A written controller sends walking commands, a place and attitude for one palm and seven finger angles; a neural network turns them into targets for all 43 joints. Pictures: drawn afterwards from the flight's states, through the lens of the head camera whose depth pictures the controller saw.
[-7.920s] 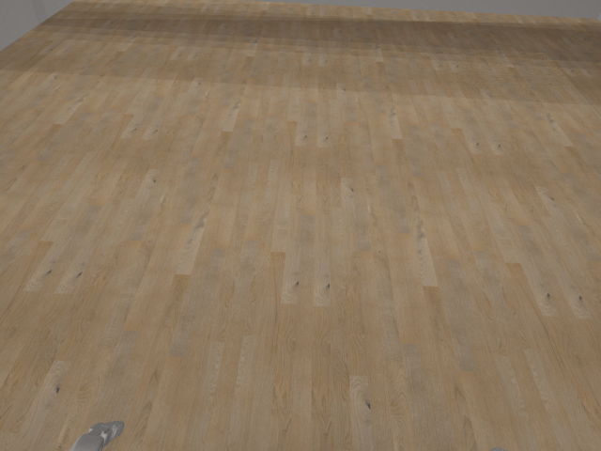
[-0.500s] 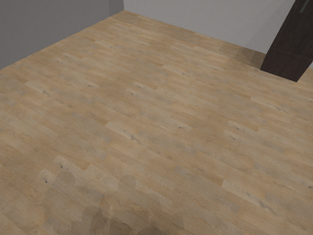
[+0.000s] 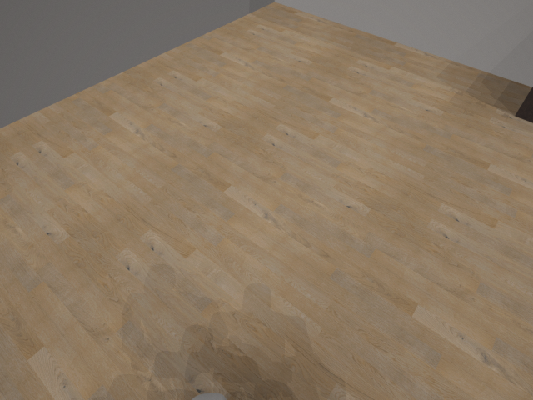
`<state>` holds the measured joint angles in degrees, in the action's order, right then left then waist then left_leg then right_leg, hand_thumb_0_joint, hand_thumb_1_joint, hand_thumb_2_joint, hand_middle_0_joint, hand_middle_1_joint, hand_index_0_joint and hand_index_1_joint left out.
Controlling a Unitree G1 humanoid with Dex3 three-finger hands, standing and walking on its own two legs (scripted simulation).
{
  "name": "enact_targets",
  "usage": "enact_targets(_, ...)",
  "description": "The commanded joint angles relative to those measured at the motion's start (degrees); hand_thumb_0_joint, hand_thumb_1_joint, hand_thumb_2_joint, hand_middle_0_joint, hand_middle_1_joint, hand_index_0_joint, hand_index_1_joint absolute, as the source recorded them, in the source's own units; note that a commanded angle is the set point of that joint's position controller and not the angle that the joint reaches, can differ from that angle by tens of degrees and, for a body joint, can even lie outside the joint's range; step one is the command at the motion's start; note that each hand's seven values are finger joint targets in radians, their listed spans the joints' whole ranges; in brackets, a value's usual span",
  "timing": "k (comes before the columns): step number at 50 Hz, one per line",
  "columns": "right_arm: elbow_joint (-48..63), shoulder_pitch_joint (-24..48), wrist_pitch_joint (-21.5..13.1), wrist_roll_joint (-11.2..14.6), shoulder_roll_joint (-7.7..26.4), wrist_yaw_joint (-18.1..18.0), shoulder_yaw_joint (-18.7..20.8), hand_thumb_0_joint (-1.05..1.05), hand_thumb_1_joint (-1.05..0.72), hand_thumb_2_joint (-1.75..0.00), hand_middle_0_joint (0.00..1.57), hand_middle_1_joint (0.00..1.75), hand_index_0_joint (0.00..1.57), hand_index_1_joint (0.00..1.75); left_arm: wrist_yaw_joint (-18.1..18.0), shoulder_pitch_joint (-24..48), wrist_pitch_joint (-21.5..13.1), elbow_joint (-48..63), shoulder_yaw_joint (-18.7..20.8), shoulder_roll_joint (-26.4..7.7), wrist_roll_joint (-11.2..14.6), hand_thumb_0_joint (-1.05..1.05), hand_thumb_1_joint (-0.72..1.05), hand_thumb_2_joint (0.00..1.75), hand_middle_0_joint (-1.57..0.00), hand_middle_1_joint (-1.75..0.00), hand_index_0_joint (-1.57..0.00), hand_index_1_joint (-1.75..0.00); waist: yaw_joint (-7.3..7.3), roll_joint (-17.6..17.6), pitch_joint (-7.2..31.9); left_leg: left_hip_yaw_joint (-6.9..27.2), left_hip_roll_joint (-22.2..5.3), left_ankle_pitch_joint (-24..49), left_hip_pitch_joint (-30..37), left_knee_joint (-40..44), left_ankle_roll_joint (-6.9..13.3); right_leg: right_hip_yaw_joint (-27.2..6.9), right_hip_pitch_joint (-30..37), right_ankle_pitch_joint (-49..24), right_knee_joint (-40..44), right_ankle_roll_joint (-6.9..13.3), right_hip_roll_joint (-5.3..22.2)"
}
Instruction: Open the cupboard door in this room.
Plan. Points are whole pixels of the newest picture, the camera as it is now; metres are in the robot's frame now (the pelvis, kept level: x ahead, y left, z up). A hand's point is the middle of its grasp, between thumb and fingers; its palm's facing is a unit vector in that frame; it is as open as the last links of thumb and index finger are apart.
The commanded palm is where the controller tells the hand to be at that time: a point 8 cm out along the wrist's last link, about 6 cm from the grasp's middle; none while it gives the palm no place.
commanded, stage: turn or walk to find it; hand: left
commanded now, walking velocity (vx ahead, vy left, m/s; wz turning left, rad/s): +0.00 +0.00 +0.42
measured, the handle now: out of the picture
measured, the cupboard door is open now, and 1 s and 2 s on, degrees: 0 0 0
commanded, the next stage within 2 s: none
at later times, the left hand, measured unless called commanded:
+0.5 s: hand out of the picture +0.03 +0.23 -0.15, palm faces +0.19 -0.94 -0.28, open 7.3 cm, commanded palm none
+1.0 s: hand out of the picture -0.13 +0.20 -0.18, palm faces +0.45 -0.87 -0.22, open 7.3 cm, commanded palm none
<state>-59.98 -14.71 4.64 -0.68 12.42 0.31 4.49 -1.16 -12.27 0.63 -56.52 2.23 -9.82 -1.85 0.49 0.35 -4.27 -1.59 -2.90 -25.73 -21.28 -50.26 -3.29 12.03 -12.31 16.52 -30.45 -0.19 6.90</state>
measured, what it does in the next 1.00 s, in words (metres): steps on the spot, turning left: left foot, then right foot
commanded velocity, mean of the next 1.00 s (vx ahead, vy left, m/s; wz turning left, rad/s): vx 0.00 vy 0.00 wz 0.42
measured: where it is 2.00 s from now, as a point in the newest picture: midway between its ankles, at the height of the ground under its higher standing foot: outside the picture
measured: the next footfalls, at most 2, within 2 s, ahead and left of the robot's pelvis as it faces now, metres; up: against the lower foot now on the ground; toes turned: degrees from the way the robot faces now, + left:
left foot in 0.08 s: +0.03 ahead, +0.14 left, +0.00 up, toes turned +7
right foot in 0.52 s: +0.02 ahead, -0.10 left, +0.00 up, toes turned +7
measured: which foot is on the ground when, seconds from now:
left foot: up 0.00-0.06, down 0.08-0.54, up 0.56-0.98, down 1.00-1.00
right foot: down 0.00-0.08, up 0.10-0.50, down 0.52-1.00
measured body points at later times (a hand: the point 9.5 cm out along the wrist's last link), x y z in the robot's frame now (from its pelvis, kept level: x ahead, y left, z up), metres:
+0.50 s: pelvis -0.03 +0.01 +0.00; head +0.00 +0.00 +0.45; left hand +0.02 +0.28 -0.13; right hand +0.07 -0.22 -0.16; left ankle -0.01 +0.14 -0.74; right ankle -0.02 -0.11 -0.72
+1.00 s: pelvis -0.07 +0.01 -0.01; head -0.04 +0.04 +0.44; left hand -0.15 +0.25 -0.17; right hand +0.11 -0.20 -0.15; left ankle -0.12 +0.11 -0.74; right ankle -0.01 -0.10 -0.74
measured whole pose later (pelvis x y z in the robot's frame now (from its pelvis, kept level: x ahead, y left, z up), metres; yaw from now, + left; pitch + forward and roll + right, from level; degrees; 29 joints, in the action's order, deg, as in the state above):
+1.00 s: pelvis -0.07 +0.01 -0.01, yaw +25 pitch -1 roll -1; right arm -56.3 -10.0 3.2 -0.4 13.1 0.5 3.5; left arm -0.7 -14.7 1.3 -55.8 2.6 -12.3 -1.4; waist -1.2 -1.3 -5.0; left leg -3.5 -1.7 -18.0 -14.4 -34.1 -2.2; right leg 15.5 -14.9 18.5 -35.8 -1.5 9.3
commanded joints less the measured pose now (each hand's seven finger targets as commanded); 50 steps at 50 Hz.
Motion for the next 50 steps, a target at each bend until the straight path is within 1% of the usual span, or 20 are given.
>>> enact_targets(1, 5.5, 1.6, -3.1, 0.2, 2.2, 0.0, -0.3, 0.00, -0.90, -0.90, 0.20, 0.30, 0.20, 0.30, -0.8, -2.9, -0.6, 2.1, 3.6, -13.3, 0.1, 0.00, 0.90, 0.90, -0.20, -0.30, -0.20, -0.30, -1.81, -11.4, 6.1, -4.0, 1.3, 4.0, 2.5, 15.4, 0.0, -8.6, 6.3, -25.0, 3.5, 6.7, 13.1)
enact_targets(3, 4.4, -2.9, -3.8, 0.0, 4.8, 0.0, 0.2, 0.00, -0.90, -0.90, 0.20, 0.30, 0.20, 0.30, -0.6, -1.5, 0.1, 2.9, 3.4, -11.9, 1.0, 0.00, 0.90, 0.90, -0.20, -0.30, -0.20, -0.30, 1.21, -3.6, 8.1, -1.5, -0.6, 17.6, 13.8, 27.1, 1.1, -3.9, -0.9, -16.3, -5.3, 1.6, 9.8)
enact_targets(4, 4.7, -4.5, -4.3, -0.5, 9.9, -0.1, 1.2, 0.00, -0.90, -0.90, 0.20, 0.30, 0.20, 0.30, -0.3, -1.9, 0.5, 4.4, 2.9, -8.3, 1.4, 0.00, 0.90, 0.90, -0.20, -0.30, -0.20, -0.30, 1.64, 12.6, 8.9, 14.9, -12.3, 30.0, 19.6, 31.2, 5.4, -1.4, -12.5, 1.7, -16.5, -2.4, 2.9)
enact_targets(5, 4.5, -6.4, -3.9, -0.5, 13.6, -0.6, 2.0, 0.00, -0.90, -0.90, 0.20, 0.30, 0.20, 0.30, -0.4, 1.3, 1.0, 6.4, 1.8, -6.1, 1.1, 0.00, 0.90, 0.90, -0.20, -0.30, -0.20, -0.30, 3.15, 18.8, 6.9, 22.4, -20.1, 43.1, 17.5, 32.5, 11.3, -4.6, -18.2, 20.2, -25.5, -3.9, -0.8)
enact_targets(6, 4.2, -6.1, -3.8, -0.8, 13.3, -1.0, 1.9, 0.00, -0.90, -0.90, 0.20, 0.30, 0.20, 0.30, -0.4, 3.0, 1.4, 6.4, 2.0, -7.2, 0.9, 0.00, 0.90, 0.90, -0.20, -0.30, -0.20, -0.30, 3.19, 11.6, 6.4, 19.8, -20.8, 39.7, 14.7, 32.0, 13.6, -8.4, -17.2, 18.3, -31.0, -3.0, 0.2)
enact_targets(7, 4.4, -4.0, -4.1, -0.9, 11.6, -1.5, 1.4, 0.00, -0.90, -0.90, 0.20, 0.30, 0.20, 0.30, -0.5, 3.7, 1.9, 5.4, 2.2, -6.5, 0.7, 0.00, 0.90, 0.90, -0.20, -0.30, -0.20, -0.30, 2.47, 15.7, 5.5, 18.1, -16.8, 36.9, 12.9, 32.9, 12.0, -10.7, -18.2, 15.0, -32.3, -3.1, 0.7)
enact_targets(12, 6.9, 1.6, -4.5, -0.6, 9.5, -1.7, 0.5, 0.00, -0.90, -0.90, 0.20, 0.30, 0.20, 0.30, 0.5, 1.7, 1.3, 3.7, 2.5, -7.2, 0.9, 0.00, 0.90, 0.90, -0.20, -0.30, -0.20, -0.30, 0.22, 7.7, 4.5, 11.4, -10.3, 34.0, 13.2, 32.2, 10.5, -10.4, -18.0, 5.5, -33.7, -4.1, -0.9)
enact_targets(19, 7.7, 0.1, -3.8, -0.9, 10.1, -1.3, 1.3, 0.00, -0.90, -0.90, 0.20, 0.30, 0.20, 0.30, 0.1, 4.5, 1.2, 6.4, 1.9, -6.6, 1.2, 0.00, 0.90, 0.90, -0.20, -0.30, -0.20, -0.30, 1.96, 7.7, 5.3, 17.0, -11.3, 31.4, 14.1, 31.3, 13.1, -10.7, -14.5, 9.5, -20.0, -4.3, -2.7)
enact_targets(24, 9.2, 3.8, -3.2, -0.7, 10.1, -0.7, 1.8, 0.00, -0.90, -0.90, 0.20, 0.30, 0.20, 0.30, -0.1, -2.8, 0.2, 5.2, 2.1, -7.0, 1.5, 0.00, 0.90, 0.90, -0.20, -0.30, -0.20, -0.30, -1.57, 6.9, 7.2, 17.6, -7.4, 27.9, 5.1, 26.0, 10.3, -8.6, 1.6, -1.4, 1.5, -3.3, -5.0)
enact_targets(25, 9.6, 4.0, -3.2, -0.3, 8.6, -0.5, 1.7, 0.00, -0.90, -0.90, 0.20, 0.30, 0.20, 0.30, -0.3, -5.2, -0.3, 4.8, 2.5, -8.6, 1.2, 0.00, 0.90, 0.90, -0.20, -0.30, -0.20, -0.30, -2.66, 3.0, 7.9, 15.4, -4.4, 20.7, -0.2, 22.6, 7.6, -10.2, 8.2, -5.6, 8.4, -3.0, -2.5)
enact_targets(26, 10.6, 3.2, -3.1, 0.2, 4.8, -0.2, 1.1, 0.00, -0.90, -0.90, 0.20, 0.30, 0.20, 0.30, -0.7, -6.5, -1.0, 4.9, 3.3, -13.2, 0.2, 0.00, 0.90, 0.90, -0.20, -0.30, -0.20, -0.30, -3.24, -10.7, 8.3, 8.6, 2.5, 6.6, -9.9, 11.8, 3.6, -22.8, 14.0, -2.9, 14.4, 0.7, 9.7)
enact_targets(27, 11.9, 5.0, -2.9, -0.2, 4.5, -0.3, 1.1, 0.00, -0.90, -0.90, 0.20, 0.30, 0.20, 0.30, -0.9, -5.1, -0.8, 6.1, 3.7, -16.5, 0.2, 0.00, 0.90, 0.90, -0.20, -0.30, -0.20, -0.30, -3.69, -18.8, 5.2, 4.5, 6.6, -7.1, -13.6, -1.2, 1.6, -32.9, 7.7, -6.6, 16.6, 7.0, 20.0)
enact_targets(28, 11.6, 5.2, -2.2, -0.5, 6.6, -0.1, 1.7, 0.00, -0.90, -0.90, 0.20, 0.30, 0.20, 0.30, -0.9, -2.7, -0.5, 7.3, 3.3, -15.3, 0.5, 0.00, 0.90, 0.90, -0.20, -0.30, -0.20, -0.30, -2.74, -12.1, 4.2, 7.1, 4.6, -5.7, -11.1, -10.2, 2.1, -29.1, 0.6, -2.5, 17.2, 9.2, 19.8)
enact_targets(29, 10.5, 3.8, -1.5, -0.8, 6.7, 0.1, 2.0, 0.00, -0.90, -0.90, 0.20, 0.30, 0.20, 0.30, -1.3, 1.0, -0.7, 7.9, 3.7, -13.2, 0.6, 0.00, 0.90, 0.90, -0.20, -0.30, -0.20, -0.30, -0.98, -15.8, 2.8, 8.2, 3.3, -3.1, -11.7, -14.3, 2.1, -26.9, -2.1, 2.6, 18.8, 8.1, 17.2)
enact_targets(30, 8.8, 3.0, -1.2, -0.8, 6.9, 0.3, 2.1, 0.00, -0.90, -0.90, 0.20, 0.30, 0.20, 0.30, -1.0, 3.2, -0.7, 8.7, 3.1, -12.1, 0.8, 0.00, 0.90, 0.90, -0.20, -0.30, -0.20, -0.30, 0.02, -11.5, 0.7, 7.1, 2.8, 0.4, -11.1, -18.2, 1.7, -23.7, -3.7, 3.1, 18.3, 6.6, 14.1)
enact_targets(33, 6.7, -0.4, -1.2, -0.8, 5.3, 0.7, 1.6, 0.00, -0.90, -0.90, 0.20, 0.30, 0.20, 0.30, -0.7, 3.2, -1.5, 8.4, 2.0, -9.3, 0.9, 0.00, 0.90, 0.90, -0.20, -0.30, -0.20, -0.30, 1.15, -8.8, 1.8, 4.6, 2.1, 6.5, -11.6, -20.2, 0.0, -13.5, 1.1, -9.8, 14.2, 5.2, 9.6)
enact_targets(44, 8.3, 7.3, -2.2, 0.2, 3.7, 0.4, -0.3, 0.00, -0.90, -0.90, 0.20, 0.30, 0.20, 0.30, -0.8, -5.3, -1.0, 3.9, 3.3, -13.3, -0.1, 0.00, 0.90, 0.90, -0.20, -0.30, -0.20, -0.30, -3.78, -11.3, 5.1, -1.4, 0.5, -1.9, -3.5, 5.4, -0.5, -10.6, 9.5, -26.4, 8.0, 9.0, 14.6)
enact_targets(48, 6.7, 1.5, -3.3, 0.2, 4.8, 0.1, -0.3, 0.00, -0.90, -0.90, 0.20, 0.30, 0.20, 0.30, -0.5, -3.0, -0.3, 3.5, 3.5, -13.6, 0.7, 0.00, 0.90, 0.90, -0.20, -0.30, -0.20, -0.30, -0.19, -9.1, 7.9, -3.4, 1.2, 12.8, 10.1, 24.0, 0.9, -5.4, 3.9, -23.4, -0.2, 3.8, 12.4)
enact_targets(49, 6.4, -0.5, -3.8, 0.1, 7.6, 0.2, 0.3, 0.00, -0.90, -0.90, 0.20, 0.30, 0.20, 0.30, -0.3, -3.0, 0.1, 4.1, 3.1, -11.7, 1.2, 0.00, 0.90, 0.90, -0.20, -0.30, -0.20, -0.30, 0.94, -0.2, 9.1, 2.4, -3.1, 20.3, 18.0, 29.4, 2.5, -2.9, -3.4, -14.7, -8.3, 0.7, 9.0)
enact_targets(50, 6.7, -2.5, -4.2, -0.4, 13.2, -0.1, 1.6, 0.00, -0.90, -0.90, 0.20, 0.30, 0.20, 0.30, 0.0, -2.6, 0.4, 6.3, 2.2, -7.8, 1.4, 0.00, 0.90, 0.90, -0.20, -0.30, -0.20, -0.30, 2.14, 16.5, 8.6, 20.7, -17.2, 39.1, 23.5, 31.0, 8.7, -0.8, -18.5, 12.4, -19.3, -3.8, 1.4)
